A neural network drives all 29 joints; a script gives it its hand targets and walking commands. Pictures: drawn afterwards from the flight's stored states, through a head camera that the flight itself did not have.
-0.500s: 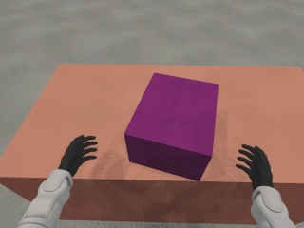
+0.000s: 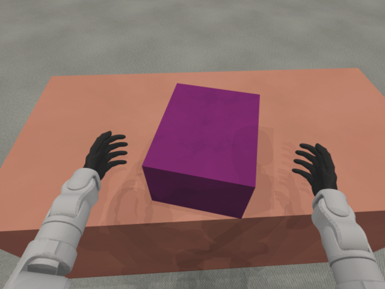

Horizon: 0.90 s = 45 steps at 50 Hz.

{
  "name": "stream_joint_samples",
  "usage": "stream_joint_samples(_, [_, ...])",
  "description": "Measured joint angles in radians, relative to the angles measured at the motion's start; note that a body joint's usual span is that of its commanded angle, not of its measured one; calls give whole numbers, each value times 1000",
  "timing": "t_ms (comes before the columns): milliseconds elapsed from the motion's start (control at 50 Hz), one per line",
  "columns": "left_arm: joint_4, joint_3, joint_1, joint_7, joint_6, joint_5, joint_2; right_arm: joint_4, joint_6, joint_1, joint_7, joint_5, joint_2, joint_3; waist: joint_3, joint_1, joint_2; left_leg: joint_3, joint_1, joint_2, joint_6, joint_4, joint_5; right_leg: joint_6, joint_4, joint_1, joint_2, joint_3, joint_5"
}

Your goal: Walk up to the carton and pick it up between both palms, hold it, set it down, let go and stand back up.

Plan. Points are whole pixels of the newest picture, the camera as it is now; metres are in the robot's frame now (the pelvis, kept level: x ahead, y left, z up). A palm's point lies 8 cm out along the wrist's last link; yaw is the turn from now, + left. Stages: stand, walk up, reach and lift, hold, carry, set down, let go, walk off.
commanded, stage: reach and lift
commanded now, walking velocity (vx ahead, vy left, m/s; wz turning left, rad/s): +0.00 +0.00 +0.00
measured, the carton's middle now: (206, 146) +0.48 -0.10 -0.05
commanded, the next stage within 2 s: none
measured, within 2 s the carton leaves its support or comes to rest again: neither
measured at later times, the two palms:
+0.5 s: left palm (106, 131) +0.45 +0.14 +0.09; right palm (323, 153) +0.32 -0.31 +0.08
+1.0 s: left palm (112, 140) +0.46 +0.14 +0.05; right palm (303, 159) +0.34 -0.29 +0.04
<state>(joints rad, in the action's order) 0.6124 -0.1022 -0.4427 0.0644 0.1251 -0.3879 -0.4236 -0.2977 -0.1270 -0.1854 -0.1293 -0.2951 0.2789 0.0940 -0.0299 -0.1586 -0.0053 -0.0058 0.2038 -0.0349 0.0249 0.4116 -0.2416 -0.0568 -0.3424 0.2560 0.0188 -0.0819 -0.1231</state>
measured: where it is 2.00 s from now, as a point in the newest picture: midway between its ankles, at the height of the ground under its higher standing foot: outside the picture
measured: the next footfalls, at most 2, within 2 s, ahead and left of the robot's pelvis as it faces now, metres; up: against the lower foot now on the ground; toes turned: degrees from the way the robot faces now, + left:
none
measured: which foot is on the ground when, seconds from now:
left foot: down 0.00-1.00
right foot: down 0.00-1.00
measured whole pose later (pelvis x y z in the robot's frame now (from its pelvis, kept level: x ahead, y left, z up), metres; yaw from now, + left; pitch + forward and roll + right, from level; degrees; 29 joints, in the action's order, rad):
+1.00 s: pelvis -0.01 -0.01 -0.02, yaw +1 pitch +16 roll -1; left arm 1.46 -0.24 -1.00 0.04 -0.20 -0.40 -0.37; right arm -1.11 0.13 -0.73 -0.11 -0.30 0.24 0.05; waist 0.17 -0.22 0.02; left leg -0.05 0.59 -0.03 0.04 0.58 -0.27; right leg -0.05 -0.49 0.63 0.01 -0.04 -0.14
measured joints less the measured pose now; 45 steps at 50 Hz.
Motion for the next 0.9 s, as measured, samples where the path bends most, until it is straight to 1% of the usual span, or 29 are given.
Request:
stream_joint_samples(120, [84,13,-89,-1,-19,11,3,-64,15,-88,0,0,-6,-8,14,-15,2,-2,30,-1,3,5,4,3,-8,31,-2,2,2])
stream_joint_samples(260, [228,10,-208,4,-32,21,-2,-193,29,-194,-3,3,-1,-6,31,-28,4,-8,60,-3,6,13,5,5,-11,57,-4,8,5])
stream_joint_samples(360, [296,-10,-273,-3,-46,14,-10,-253,44,-254,3,-1,7,-6,60,-41,11,-14,99,-2,6,21,6,5,-15,93,-3,13,7])
stream_joint_samples(400, [316,-11,-297,-4,-51,19,-8,-280,52,-277,5,-3,9,-6,65,-44,11,-15,107,-4,7,24,5,6,-14,99,-4,14,8])
stream_joint_samples(540, [438,-24,-407,-5,-70,23,0,-393,59,-382,8,-11,18,-7,87,-50,8,-16,145,-6,9,36,5,7,-18,134,-7,17,14])
stream_joint_samples(600, [489,-48,-453,-11,-80,16,-2,-442,58,-427,10,-17,21,-14,103,-55,8,-18,171,-4,9,41,8,7,-25,161,-5,18,15])
stream_joint_samples(660, [548,-63,-499,-14,-101,7,3,-498,75,-473,16,-20,23,-29,122,-56,10,-20,204,-3,9,54,7,7,-36,192,-5,20,14])
stream_joint_samples(740, [626,-74,-546,-14,-133,14,14,-605,102,-531,20,-21,18,-33,133,-58,11,-23,230,-3,9,73,1,7,-52,216,-5,24,10])
stream_joint_samples(820, [691,-93,-560,-14,-189,11,24,-667,150,-546,13,-33,8,-53,150,-60,17,-28,262,-3,10,91,-5,8,-70,246,-5,29,3])
stream_joint_samples(900, [769,-120,-564,-15,-240,-2,36,-741,193,-553,13,-27,-11,-56,169,-63,24,-36,304,-1,11,117,-12,8,-95,286,-4,37,-6])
